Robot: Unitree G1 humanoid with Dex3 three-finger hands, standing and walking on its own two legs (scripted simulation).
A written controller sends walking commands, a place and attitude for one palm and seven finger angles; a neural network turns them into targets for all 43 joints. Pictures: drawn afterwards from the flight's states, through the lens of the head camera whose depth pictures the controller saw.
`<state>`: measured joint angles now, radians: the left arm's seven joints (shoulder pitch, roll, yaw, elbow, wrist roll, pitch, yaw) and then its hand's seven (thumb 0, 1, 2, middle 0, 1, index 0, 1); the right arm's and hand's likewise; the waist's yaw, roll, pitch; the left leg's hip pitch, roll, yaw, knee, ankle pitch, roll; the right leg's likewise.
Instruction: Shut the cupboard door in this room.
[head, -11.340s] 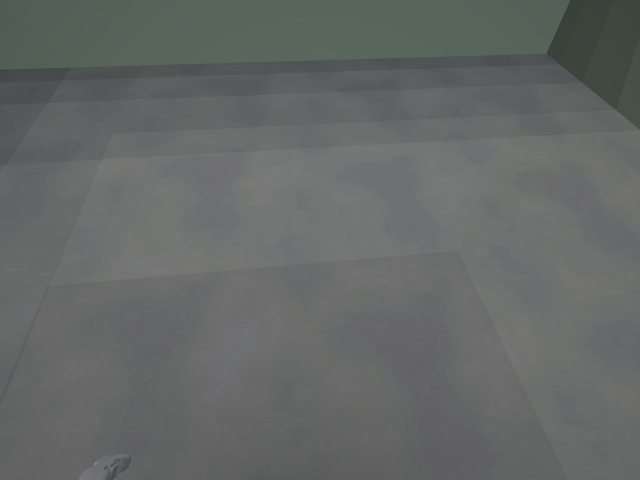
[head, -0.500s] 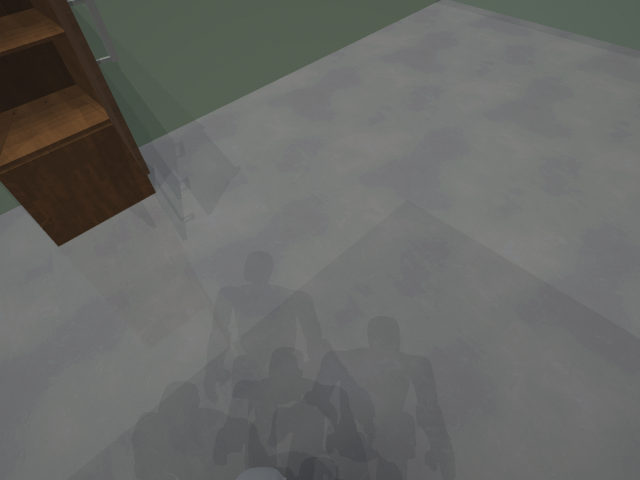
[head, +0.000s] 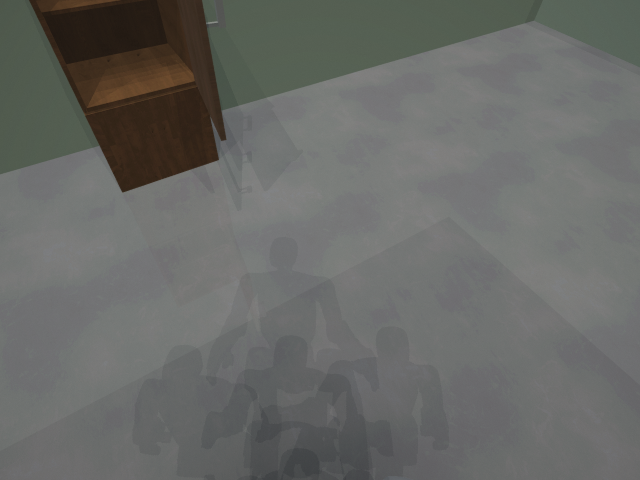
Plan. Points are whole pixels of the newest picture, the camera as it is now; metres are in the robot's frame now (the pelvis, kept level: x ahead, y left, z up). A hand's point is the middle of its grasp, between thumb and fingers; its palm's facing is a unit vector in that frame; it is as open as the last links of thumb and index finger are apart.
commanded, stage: turn or walk to find it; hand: left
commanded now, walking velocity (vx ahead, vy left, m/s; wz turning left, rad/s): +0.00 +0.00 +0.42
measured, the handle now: out of the picture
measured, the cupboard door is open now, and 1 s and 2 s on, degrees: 81 81 81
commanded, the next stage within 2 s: stand and wait in 0.18 s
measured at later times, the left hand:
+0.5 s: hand out of the picture -0.04 +0.12 -0.16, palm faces +0.21 -0.94 -0.26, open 7.3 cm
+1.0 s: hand out of the picture -0.09 +0.14 -0.17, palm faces +0.34 -0.90 -0.28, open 7.4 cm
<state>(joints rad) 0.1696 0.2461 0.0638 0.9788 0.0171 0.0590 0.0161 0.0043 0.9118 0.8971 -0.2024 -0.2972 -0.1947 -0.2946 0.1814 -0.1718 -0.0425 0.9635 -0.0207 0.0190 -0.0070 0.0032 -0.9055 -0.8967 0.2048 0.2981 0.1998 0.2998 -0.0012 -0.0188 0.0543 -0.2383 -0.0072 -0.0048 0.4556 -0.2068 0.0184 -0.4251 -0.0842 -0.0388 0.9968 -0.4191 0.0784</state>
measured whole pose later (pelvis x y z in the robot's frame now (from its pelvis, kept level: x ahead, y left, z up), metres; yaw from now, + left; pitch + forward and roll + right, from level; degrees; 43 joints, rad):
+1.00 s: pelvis -0.09 -0.07 -0.01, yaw +18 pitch +0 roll +1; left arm 0.18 0.21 0.04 1.01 0.01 0.03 0.02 0.00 0.91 0.90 -0.20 -0.30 -0.20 -0.29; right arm 0.18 -0.20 -0.06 1.01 -0.02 0.04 -0.01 0.00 -0.91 -0.90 0.21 0.30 0.20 0.30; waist -0.01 0.02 0.05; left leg -0.28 -0.02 -0.06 0.51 -0.23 -0.02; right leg -0.24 -0.05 -0.06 0.57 -0.33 0.05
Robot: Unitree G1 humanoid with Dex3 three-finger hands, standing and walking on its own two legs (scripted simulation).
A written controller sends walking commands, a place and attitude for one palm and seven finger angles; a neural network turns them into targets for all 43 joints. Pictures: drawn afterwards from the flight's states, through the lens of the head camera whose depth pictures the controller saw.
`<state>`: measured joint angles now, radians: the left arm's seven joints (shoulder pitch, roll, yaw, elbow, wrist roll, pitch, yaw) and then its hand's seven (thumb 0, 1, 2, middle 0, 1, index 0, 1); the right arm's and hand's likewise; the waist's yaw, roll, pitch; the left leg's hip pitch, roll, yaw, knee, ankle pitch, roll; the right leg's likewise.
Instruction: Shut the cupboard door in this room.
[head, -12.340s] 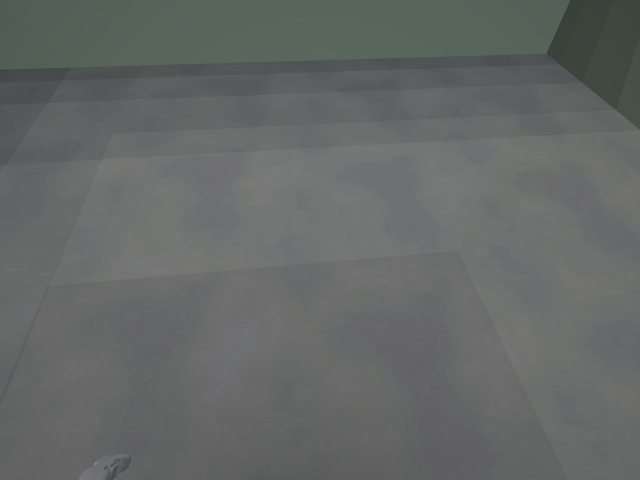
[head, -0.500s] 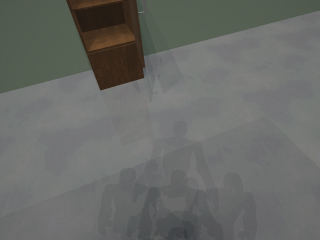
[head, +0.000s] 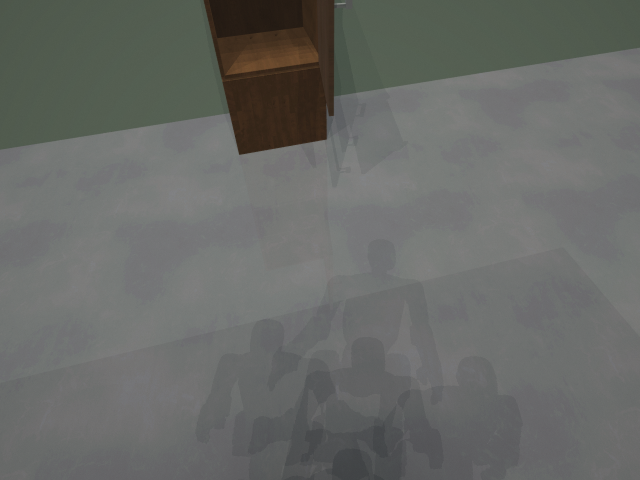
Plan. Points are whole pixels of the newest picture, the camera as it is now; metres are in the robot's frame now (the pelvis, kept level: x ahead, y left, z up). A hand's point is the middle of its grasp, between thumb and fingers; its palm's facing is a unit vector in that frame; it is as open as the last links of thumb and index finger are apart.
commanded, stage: turn or walk to find it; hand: left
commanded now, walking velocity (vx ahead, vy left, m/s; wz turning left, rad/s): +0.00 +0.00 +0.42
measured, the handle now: out of the picture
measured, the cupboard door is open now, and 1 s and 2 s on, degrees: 81 81 81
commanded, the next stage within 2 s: stand and wait in 1.48 s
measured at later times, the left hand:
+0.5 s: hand out of the picture -0.06 +0.23 -0.19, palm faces +0.26 -0.94 -0.22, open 7.4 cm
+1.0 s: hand out of the picture -0.04 +0.21 -0.14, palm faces +0.37 -0.88 -0.29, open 7.4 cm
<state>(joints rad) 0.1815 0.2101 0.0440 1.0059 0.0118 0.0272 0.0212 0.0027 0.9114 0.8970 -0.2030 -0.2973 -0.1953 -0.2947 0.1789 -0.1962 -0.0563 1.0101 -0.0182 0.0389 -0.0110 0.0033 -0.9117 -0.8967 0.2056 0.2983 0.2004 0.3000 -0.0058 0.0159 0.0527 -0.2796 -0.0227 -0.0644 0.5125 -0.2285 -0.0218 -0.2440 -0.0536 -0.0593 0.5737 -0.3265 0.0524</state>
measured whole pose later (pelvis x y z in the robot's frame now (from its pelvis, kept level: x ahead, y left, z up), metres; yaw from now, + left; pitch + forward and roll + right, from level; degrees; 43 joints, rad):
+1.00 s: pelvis -0.07 -0.01 +0.00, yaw +24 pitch +0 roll +1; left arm 0.13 0.18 0.03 0.92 0.02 0.02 0.02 0.00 0.91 0.90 -0.20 -0.30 -0.20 -0.29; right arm 0.24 -0.22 -0.08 0.99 -0.02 0.06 0.00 0.01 -0.91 -0.90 0.21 0.30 0.20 0.30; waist -0.04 0.06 0.06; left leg -0.38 -0.05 -0.08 0.66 -0.34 -0.02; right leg -0.26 -0.03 -0.07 0.57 -0.31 0.00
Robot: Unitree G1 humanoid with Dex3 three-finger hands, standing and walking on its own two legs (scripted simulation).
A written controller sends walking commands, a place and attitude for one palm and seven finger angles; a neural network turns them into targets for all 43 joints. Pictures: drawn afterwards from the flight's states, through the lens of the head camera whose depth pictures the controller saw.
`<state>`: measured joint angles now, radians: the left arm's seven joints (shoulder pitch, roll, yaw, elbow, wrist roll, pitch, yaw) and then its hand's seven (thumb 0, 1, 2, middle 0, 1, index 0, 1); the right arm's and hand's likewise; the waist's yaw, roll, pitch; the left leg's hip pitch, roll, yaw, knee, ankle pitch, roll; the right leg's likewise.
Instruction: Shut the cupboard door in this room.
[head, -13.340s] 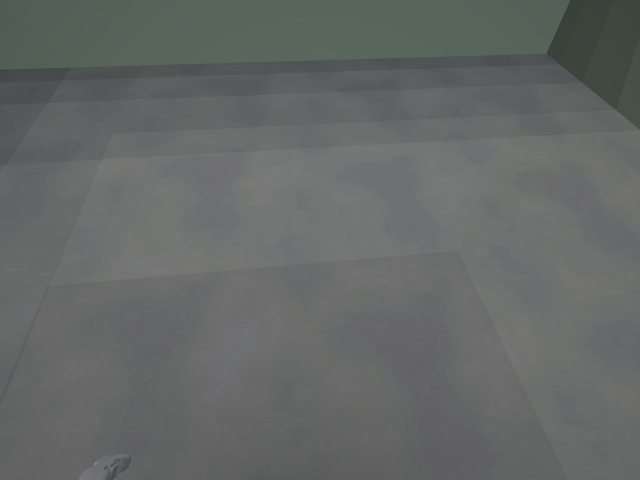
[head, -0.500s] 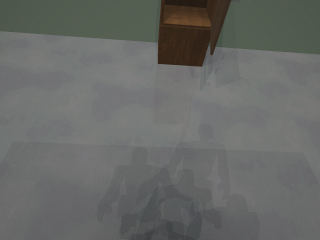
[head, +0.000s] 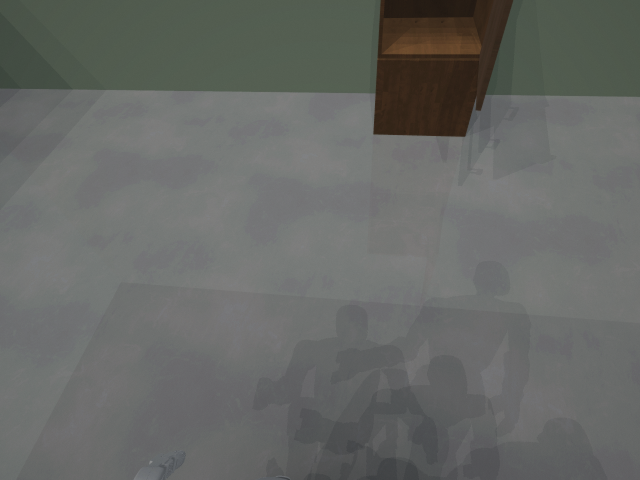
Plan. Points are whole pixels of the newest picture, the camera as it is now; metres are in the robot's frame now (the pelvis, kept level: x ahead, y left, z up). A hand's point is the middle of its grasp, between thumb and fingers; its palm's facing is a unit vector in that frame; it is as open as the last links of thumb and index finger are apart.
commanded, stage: turn or walk to find it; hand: left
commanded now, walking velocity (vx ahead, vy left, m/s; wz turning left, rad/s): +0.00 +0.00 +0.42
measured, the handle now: out of the picture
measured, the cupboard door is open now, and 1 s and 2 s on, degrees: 81 81 81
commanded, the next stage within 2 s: stand and wait in 0.48 s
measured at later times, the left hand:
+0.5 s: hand out of the picture -0.07 +0.23 -0.18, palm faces +0.29 -0.93 -0.24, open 7.4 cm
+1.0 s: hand out of the picture -0.02 +0.19 -0.15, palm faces +0.29 -0.92 -0.25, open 7.3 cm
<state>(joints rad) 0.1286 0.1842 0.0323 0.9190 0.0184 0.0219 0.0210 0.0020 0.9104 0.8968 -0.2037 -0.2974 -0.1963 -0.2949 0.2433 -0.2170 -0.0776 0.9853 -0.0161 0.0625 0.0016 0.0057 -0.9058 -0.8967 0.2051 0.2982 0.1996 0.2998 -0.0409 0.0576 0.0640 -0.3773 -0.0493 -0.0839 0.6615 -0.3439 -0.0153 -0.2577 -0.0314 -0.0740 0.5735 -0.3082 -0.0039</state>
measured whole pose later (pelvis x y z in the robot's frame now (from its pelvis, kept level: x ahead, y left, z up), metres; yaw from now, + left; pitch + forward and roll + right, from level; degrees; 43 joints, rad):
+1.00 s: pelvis -0.01 +0.00 +0.01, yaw +17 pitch -1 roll +1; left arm 0.22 0.15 0.01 1.05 0.02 -0.01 0.03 0.00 0.93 0.90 -0.21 -0.30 -0.20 -0.30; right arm 0.24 -0.19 -0.04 1.08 -0.01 0.04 -0.02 0.00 -0.92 -0.90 0.20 0.30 0.20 0.30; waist -0.01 0.04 0.03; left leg -0.22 0.02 0.01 0.63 -0.44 -0.02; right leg -0.21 -0.04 -0.10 0.53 -0.30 -0.03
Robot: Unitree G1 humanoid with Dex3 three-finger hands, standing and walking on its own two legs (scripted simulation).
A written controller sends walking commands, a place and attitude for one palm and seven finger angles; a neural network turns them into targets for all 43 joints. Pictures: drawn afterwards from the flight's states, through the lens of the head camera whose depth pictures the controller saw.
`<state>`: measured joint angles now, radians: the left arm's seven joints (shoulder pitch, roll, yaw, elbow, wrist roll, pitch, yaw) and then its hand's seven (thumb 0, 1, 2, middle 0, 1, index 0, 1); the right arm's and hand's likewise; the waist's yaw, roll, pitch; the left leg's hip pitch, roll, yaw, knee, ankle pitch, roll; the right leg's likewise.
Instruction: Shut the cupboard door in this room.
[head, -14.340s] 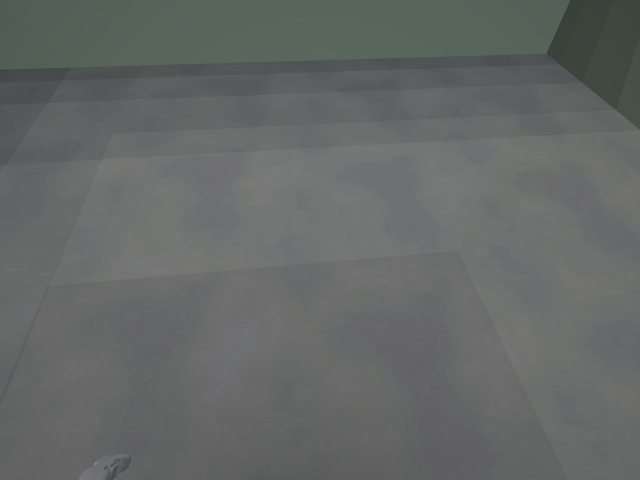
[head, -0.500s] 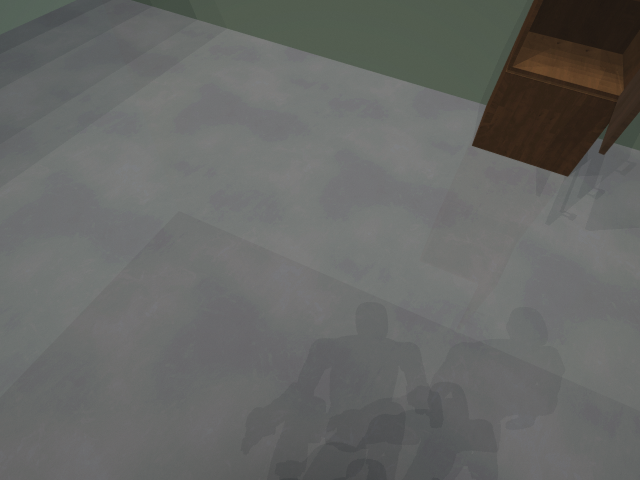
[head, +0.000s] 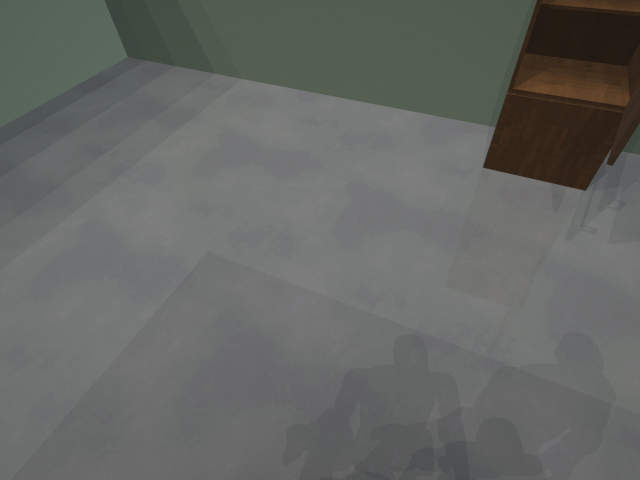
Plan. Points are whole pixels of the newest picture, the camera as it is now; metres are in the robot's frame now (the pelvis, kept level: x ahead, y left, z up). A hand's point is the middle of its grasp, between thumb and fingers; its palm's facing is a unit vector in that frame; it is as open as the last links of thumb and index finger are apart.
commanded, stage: stand and wait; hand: left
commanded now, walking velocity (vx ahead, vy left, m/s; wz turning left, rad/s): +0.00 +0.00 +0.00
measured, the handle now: out of the picture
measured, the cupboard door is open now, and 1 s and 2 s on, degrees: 81 81 81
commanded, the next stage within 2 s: turn or walk to find it in 0.28 s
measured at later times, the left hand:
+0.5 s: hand out of the picture -0.02 +0.18 -0.17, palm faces -0.01 -0.98 -0.18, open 7.4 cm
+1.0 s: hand out of the picture -0.01 +0.19 -0.17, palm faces -0.05 -0.98 -0.18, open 7.4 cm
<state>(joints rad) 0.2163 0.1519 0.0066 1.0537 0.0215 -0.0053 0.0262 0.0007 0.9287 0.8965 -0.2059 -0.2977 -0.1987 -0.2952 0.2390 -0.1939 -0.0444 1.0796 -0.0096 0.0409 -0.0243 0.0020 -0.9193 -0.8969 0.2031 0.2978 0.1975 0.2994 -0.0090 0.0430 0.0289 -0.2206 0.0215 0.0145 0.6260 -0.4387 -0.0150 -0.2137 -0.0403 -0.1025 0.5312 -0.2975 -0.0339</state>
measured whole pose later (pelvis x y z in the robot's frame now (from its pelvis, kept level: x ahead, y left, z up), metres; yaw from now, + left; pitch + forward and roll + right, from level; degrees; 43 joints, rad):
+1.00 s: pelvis -0.02 +0.03 +0.00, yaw -5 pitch -1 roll +0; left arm 0.28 0.14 0.01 1.13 0.02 0.01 0.03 0.00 0.91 0.90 -0.20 -0.30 -0.20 -0.29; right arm 0.28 -0.12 -0.03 1.14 -0.01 0.00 -0.03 0.00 -0.91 -0.90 0.20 0.30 0.20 0.30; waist 0.01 0.00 0.04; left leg -0.17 0.05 0.11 0.46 -0.26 -0.01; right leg -0.24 -0.02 -0.02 0.48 -0.21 0.00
